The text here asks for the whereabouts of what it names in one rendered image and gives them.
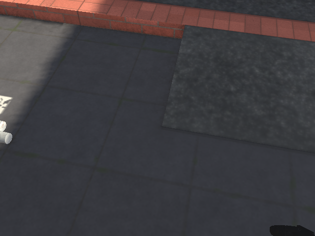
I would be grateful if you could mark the robot right hand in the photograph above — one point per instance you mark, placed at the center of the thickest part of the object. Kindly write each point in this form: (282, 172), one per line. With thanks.
(288, 230)

